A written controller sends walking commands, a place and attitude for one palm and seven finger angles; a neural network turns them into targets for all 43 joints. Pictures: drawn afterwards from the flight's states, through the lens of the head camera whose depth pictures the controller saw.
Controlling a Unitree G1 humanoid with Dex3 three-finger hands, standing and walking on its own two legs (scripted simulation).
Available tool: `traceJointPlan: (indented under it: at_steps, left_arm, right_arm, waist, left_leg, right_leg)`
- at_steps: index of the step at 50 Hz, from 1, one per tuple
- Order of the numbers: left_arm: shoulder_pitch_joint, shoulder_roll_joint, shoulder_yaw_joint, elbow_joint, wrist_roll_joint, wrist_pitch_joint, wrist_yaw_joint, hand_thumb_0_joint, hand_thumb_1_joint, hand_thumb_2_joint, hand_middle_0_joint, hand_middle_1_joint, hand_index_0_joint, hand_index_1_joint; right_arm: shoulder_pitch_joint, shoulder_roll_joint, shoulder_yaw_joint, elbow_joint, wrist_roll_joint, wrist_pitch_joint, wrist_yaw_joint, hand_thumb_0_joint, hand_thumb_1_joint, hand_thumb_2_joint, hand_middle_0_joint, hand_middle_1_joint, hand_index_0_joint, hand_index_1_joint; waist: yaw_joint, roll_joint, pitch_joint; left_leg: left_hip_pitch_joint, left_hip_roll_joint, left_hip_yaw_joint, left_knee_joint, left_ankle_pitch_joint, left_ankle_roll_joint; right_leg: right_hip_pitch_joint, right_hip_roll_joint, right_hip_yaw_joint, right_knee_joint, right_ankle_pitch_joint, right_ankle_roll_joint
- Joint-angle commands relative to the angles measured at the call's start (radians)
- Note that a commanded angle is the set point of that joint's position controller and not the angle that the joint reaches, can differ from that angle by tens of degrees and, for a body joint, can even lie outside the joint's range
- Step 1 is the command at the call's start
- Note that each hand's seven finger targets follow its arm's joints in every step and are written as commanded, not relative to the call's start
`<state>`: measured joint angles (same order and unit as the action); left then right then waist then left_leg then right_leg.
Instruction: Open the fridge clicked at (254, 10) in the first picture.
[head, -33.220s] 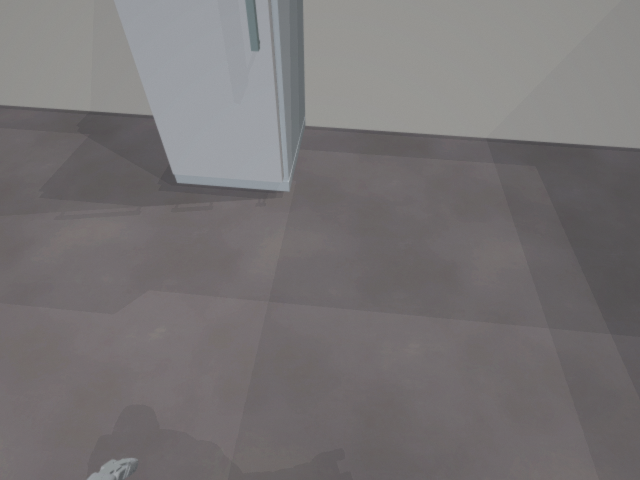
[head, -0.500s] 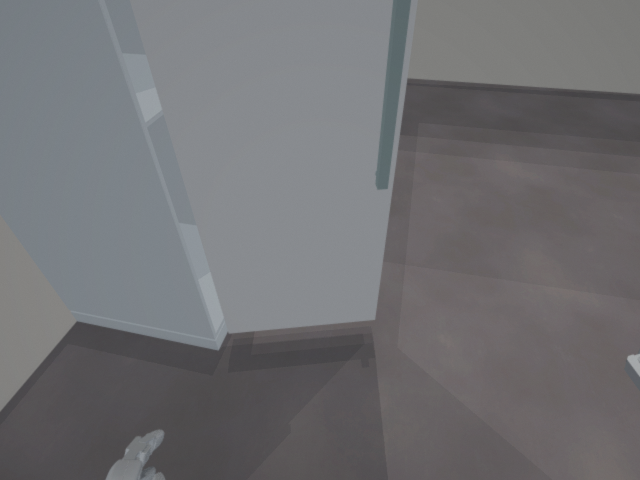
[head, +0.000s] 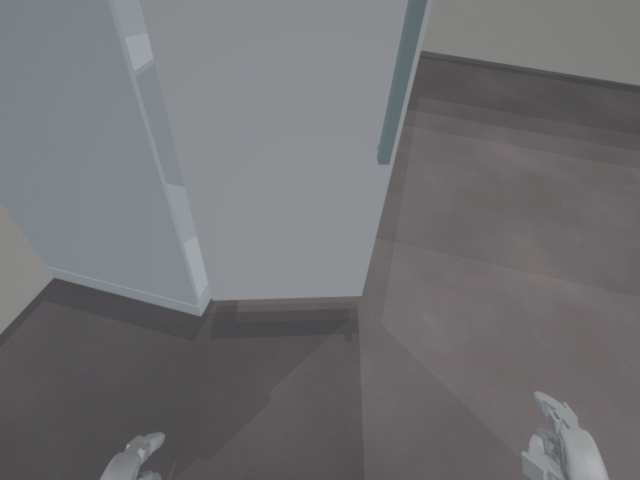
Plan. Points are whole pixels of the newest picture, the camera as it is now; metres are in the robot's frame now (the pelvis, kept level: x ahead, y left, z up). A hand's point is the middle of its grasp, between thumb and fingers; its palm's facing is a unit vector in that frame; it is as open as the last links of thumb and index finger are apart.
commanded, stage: let the arm hang, fingers relaxed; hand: right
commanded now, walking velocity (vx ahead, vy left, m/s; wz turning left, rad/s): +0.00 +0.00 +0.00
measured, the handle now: (399, 71) +0.82 -0.06 +0.16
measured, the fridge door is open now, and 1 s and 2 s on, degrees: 71 71 71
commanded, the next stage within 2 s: look to check the result in 0.94 s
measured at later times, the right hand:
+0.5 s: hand out of the picture +0.03 -0.21 -0.14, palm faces +0.01 +0.97 -0.26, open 7.3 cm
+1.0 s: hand out of the picture +0.04 -0.21 -0.14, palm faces -0.02 +0.97 -0.23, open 7.4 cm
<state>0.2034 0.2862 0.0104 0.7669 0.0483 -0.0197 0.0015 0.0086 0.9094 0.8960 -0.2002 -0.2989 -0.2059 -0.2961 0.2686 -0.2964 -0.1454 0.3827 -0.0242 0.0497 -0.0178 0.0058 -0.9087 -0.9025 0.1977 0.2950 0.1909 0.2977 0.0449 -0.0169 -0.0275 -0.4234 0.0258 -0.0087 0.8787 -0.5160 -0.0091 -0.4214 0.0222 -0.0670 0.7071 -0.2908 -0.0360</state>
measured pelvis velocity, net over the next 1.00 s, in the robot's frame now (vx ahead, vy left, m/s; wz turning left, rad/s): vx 0.00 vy -0.01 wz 0.00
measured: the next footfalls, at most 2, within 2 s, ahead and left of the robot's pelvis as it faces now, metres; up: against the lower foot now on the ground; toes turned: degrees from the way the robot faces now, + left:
none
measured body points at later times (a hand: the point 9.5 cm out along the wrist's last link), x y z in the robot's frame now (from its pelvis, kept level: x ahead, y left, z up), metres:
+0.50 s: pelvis -0.01 +0.00 +0.03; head +0.00 +0.00 +0.48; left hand +0.03 +0.23 -0.13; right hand +0.03 -0.26 -0.12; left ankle +0.02 +0.11 -0.71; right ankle +0.01 -0.10 -0.71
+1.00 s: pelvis +0.00 -0.01 +0.03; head +0.01 -0.02 +0.48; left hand +0.03 +0.25 -0.12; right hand +0.04 -0.27 -0.12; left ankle +0.02 +0.11 -0.71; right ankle +0.01 -0.10 -0.71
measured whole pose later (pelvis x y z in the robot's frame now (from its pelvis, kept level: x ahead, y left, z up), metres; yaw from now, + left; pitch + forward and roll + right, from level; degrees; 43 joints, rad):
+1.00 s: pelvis +0.00 -0.01 +0.03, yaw +0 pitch -1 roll +0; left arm 0.20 0.23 0.01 1.12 0.02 0.00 0.02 0.00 0.91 0.90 -0.20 -0.30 -0.21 -0.30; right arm 0.17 -0.23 -0.01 1.13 -0.02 -0.01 0.00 0.01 -0.91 -0.90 0.21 0.30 0.20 0.30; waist 0.01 0.01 0.05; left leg -0.19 0.00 -0.01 0.38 -0.18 0.00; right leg -0.17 0.04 -0.04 0.39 -0.19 -0.05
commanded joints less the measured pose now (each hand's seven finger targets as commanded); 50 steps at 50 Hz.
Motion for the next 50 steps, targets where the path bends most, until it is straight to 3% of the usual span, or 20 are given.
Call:
traceJointPlan:
  at_steps: [1, 2, 3, 4, 5, 6, 8, 10, 11, 12, 14, 15, 18, 20, 23, 25, 30, 36, 42, 50]
  left_arm:
    - [-0.061, 0.163, 0.033, -0.082, -0.001, -0.013, 0.018, 0.0, 0.9, 0.9, -0.2, -0.3, -0.2, -0.3]
    - [-0.07, 0.133, 0.03, -0.067, -0.012, -0.007, 0.015, 0.0, 0.9, 0.9, -0.2, -0.3, -0.2, -0.3]
    - [-0.061, 0.067, 0.023, -0.056, -0.026, 0.005, 0.012, 0.0, 0.9, 0.9, -0.2, -0.3, -0.2, -0.3]
    - [-0.028, 0.036, 0.018, -0.038, -0.027, 0.019, 0.01, 0.0, 0.9, 0.9, -0.2, -0.3, -0.2, -0.3]
    - [-0.014, 0.035, 0.021, 0.01, -0.023, 0.032, 0.012, 0.0, 0.9, 0.9, -0.2, -0.3, -0.2, -0.3]
    - [0.0, 0.032, 0.024, 0.04, -0.021, 0.038, 0.013, 0.0, 0.9, 0.9, -0.2, -0.3, -0.2, -0.3]
    - [0.057, 0.005, 0.029, 0.086, -0.014, 0.031, 0.018, 0.0, 0.9, 0.9, -0.2, -0.3, -0.2, -0.3]
    - [0.078, 0.032, 0.03, 0.116, -0.022, 0.013, 0.02, 0.0, 0.9, 0.9, -0.2, -0.3, -0.2, -0.3]
    - [0.066, 0.045, 0.031, 0.129, -0.023, 0.004, 0.025, 0.0, 0.9, 0.9, -0.2, -0.3, -0.2, -0.3]
    - [0.047, 0.05, 0.03, 0.139, -0.022, 0.004, 0.031, 0.0, 0.9, 0.9, -0.2, -0.3, -0.2, -0.3]
    - [0.042, 0.037, 0.028, 0.166, -0.027, 0.007, 0.038, 0.0, 0.9, 0.9, -0.2, -0.3, -0.2, -0.3]
    - [0.045, 0.031, 0.025, 0.177, -0.027, 0.011, 0.038, 0.0, 0.9, 0.9, -0.2, -0.3, -0.2, -0.3]
    - [0.023, 0.043, 0.024, 0.205, -0.024, 0.021, 0.034, 0.0, 0.9, 0.9, -0.2, -0.3, -0.2, -0.3]
    - [0.033, 0.042, 0.025, 0.221, -0.023, 0.023, 0.031, 0.0, 0.9, 0.9, -0.2, -0.3, -0.2, -0.3]
    - [0.04, 0.059, 0.029, 0.244, -0.02, 0.024, 0.028, 0.0, 0.9, 0.9, -0.2, -0.3, -0.2, -0.3]
    - [0.049, 0.056, 0.03, 0.255, -0.019, 0.023, 0.026, 0.0, 0.9, 0.9, -0.2, -0.3, -0.2, -0.3]
    - [0.044, 0.064, 0.031, 0.272, -0.023, 0.011, 0.026, 0.0, 0.9, 0.9, -0.2, -0.3, -0.2, -0.3]
    - [0.032, 0.066, 0.026, 0.292, -0.027, 0.001, 0.03, 0.0, 0.9, 0.9, -0.2, -0.3, -0.2, -0.3]
    - [0.016, 0.081, 0.026, 0.304, -0.026, 0.004, 0.031, 0.0, 0.9, 0.9, -0.2, -0.3, -0.2, -0.3]
    - [-0.012, 0.118, 0.033, 0.302, -0.027, 0.003, 0.029, 0.0, 0.9, 0.9, -0.2, -0.3, -0.2, -0.3]
  right_arm:
    - [0.03, -0.076, 0.062, 0.108, 0.004, -0.043, 0.013, 0.0, -0.9, -0.9, 0.2, 0.3, 0.2, 0.3]
    - [0.06, -0.107, 0.065, 0.172, 0.001, -0.05, 0.008, 0.0, -0.9, -0.9, 0.2, 0.3, 0.2, 0.3]
    - [0.057, -0.132, 0.071, 0.223, -0.005, -0.057, 0.005, 0.0, -0.9, -0.9, 0.2, 0.3, 0.2, 0.3]
    - [0.02, -0.148, 0.084, 0.259, -0.003, -0.059, 0.005, 0.0, -0.9, -0.9, 0.2, 0.3, 0.2, 0.3]
    - [-0.039, -0.12, 0.094, 0.3, -0.002, -0.063, 0.003, 0.0, -0.9, -0.9, 0.2, 0.3, 0.2, 0.3]
    - [-0.075, -0.1, 0.099, 0.33, -0.001, -0.063, 0.0, 0.0, -0.9, -0.9, 0.2, 0.3, 0.2, 0.3]
    - [-0.073, -0.059, 0.08, 0.381, -0.001, -0.075, -0.005, 0.0, -0.9, -0.9, 0.2, 0.3, 0.2, 0.3]
    - [-0.064, -0.067, 0.084, 0.428, 0.006, -0.085, -0.01, 0.0, -0.9, -0.9, 0.2, 0.3, 0.2, 0.3]
    - [-0.042, -0.053, 0.09, 0.453, 0.01, -0.084, -0.011, 0.0, -0.9, -0.9, 0.2, 0.3, 0.2, 0.3]
    - [-0.033, -0.038, 0.097, 0.473, 0.011, -0.079, -0.013, 0.0, -0.9, -0.9, 0.2, 0.3, 0.2, 0.3]
    - [-0.034, -0.04, 0.102, 0.527, 0.013, -0.071, -0.012, 0.0, -0.9, -0.9, 0.2, 0.3, 0.2, 0.3]
    - [-0.047, -0.037, 0.106, 0.539, 0.014, -0.066, -0.011, 0.0, -0.9, -0.9, 0.2, 0.3, 0.2, 0.3]
    - [-0.056, -0.037, 0.11, 0.587, 0.01, -0.055, -0.005, 0.0, -0.9, -0.9, 0.2, 0.3, 0.2, 0.3]
    - [-0.056, -0.044, 0.113, 0.612, 0.009, -0.055, -0.003, 0.0, -0.9, -0.9, 0.2, 0.3, 0.2, 0.3]
    - [-0.07, -0.056, 0.11, 0.635, 0.008, -0.055, -0.002, 0.0, -0.9, -0.9, 0.2, 0.3, 0.2, 0.3]
    - [-0.064, -0.057, 0.11, 0.646, 0.006, -0.055, -0.001, 0.0, -0.9, -0.9, 0.2, 0.3, 0.2, 0.3]
    - [-0.066, -0.066, 0.107, 0.664, 0.006, -0.065, -0.002, 0.0, -0.9, -0.9, 0.2, 0.3, 0.2, 0.3]
    - [-0.071, -0.068, 0.11, 0.684, 0.009, -0.072, -0.004, 0.0, -0.9, -0.9, 0.2, 0.3, 0.2, 0.3]
    - [-0.086, -0.079, 0.11, 0.698, 0.008, -0.069, -0.003, 0.0, -0.9, -0.9, 0.2, 0.3, 0.2, 0.3]
    - [-0.11, -0.107, 0.106, 0.699, 0.007, -0.074, -0.001, 0.0, -0.9, -0.9, 0.2, 0.3, 0.2, 0.3]
  waist:
    - [-0.077, 0.004, -0.065]
    - [-0.086, 0.046, -0.087]
    - [-0.064, 0.131, -0.065]
    - [-0.033, 0.155, -0.027]
    - [-0.023, 0.137, 0.002]
    - [-0.01, 0.09, 0.036]
    - [0.009, -0.008, -0.007]
    - [-0.004, -0.028, -0.084]
    - [-0.023, -0.05, -0.116]
    - [-0.037, -0.022, -0.109]
    - [-0.036, -0.059, -0.114]
    - [-0.035, -0.056, -0.077]
    - [-0.044, -0.033, 0.045]
    - [-0.042, 0.007, 0.065]
    - [-0.037, 0.027, 0.102]
    - [-0.039, 0.019, 0.092]
    - [-0.04, 0.037, 0.058]
    - [-0.042, 0.015, 0.035]
    - [-0.039, -0.014, 0.076]
    - [-0.038, 0.005, 0.058]
  left_leg:
    - [0.201, -0.004, -0.007, -0.234, 0.193, -0.001]
    - [0.272, 0.03, -0.074, -0.359, 0.296, 0.013]
    - [0.244, 0.154, -0.254, -0.479, 0.305, 0.049]
    - [0.142, 0.256, -0.374, -0.589, 0.257, 0.115]
    - [0.066, 0.264, -0.395, -0.639, 0.183, 0.164]
    - [0.035, 0.234, -0.358, -0.642, 0.181, 0.18]
    - [0.116, 0.189, -0.264, -0.548, 0.417, 0.17]
    - [0.219, 0.117, -0.147, -0.44, 0.601, 0.107]
    - [0.254, 0.081, -0.106, -0.421, 0.623, 0.079]
    - [0.261, 0.065, -0.089, -0.443, 0.582, 0.063]
    - [0.282, 0.065, -0.071, -0.446, 0.589, 0.053]
    - [0.284, 0.058, -0.06, -0.455, 0.532, 0.052]
    - [0.247, 0.044, -0.067, -0.525, 0.322, 0.052]
    - [0.236, 0.048, -0.08, -0.556, 0.269, 0.056]
    - [0.201, 0.048, -0.088, -0.577, 0.198, 0.058]
    - [0.195, 0.046, -0.086, -0.576, 0.186, 0.056]
    - [0.221, 0.054, -0.084, -0.556, 0.273, 0.057]
    - [0.238, 0.066, -0.079, -0.538, 0.372, 0.056]
    - [0.22, 0.062, -0.081, -0.552, 0.327, 0.056]
    - [0.232, 0.067, -0.088, -0.567, 0.324, 0.058]
  right_leg:
    - [0.022, -0.239, 0.287, -0.247, 0.414, -0.114]
    - [0.0, -0.151, 0.205, -0.186, 0.263, -0.057]
    - [-0.039, -0.046, 0.114, -0.106, 0.037, 0.003]
    - [-0.004, 0.0, 0.068, -0.027, -0.111, 0.031]
    - [0.063, -0.012, 0.083, 0.04, -0.14, 0.029]
    - [0.091, -0.022, 0.088, 0.054, -0.112, 0.027]
    - [0.145, -0.028, 0.088, -0.063, 0.001, 0.019]
    - [0.23, -0.077, 0.13, -0.226, 0.245, 0.008]
    - [0.261, -0.116, 0.151, -0.248, 0.347, -0.003]
    - [0.259, -0.14, 0.156, -0.253, 0.349, -0.008]
    - [0.267, -0.133, 0.151, -0.258, 0.366, -0.009]
    - [0.239, -0.141, 0.157, -0.294, 0.317, -0.01]
    - [0.155, -0.14, 0.177, -0.38, 0.076, -0.013]
    - [0.148, -0.128, 0.172, -0.396, 0.008, -0.014]
    - [0.141, -0.12, 0.174, -0.415, -0.06, -0.014]
    - [0.145, -0.119, 0.171, -0.421, -0.076, -0.017]
    - [0.167, -0.123, 0.169, -0.419, -0.004, -0.02]
    - [0.214, -0.128, 0.162, -0.402, 0.136, -0.017]
    - [0.208, -0.134, 0.168, -0.428, 0.078, -0.013]
    - [0.225, -0.133, 0.169, -0.429, 0.072, -0.015]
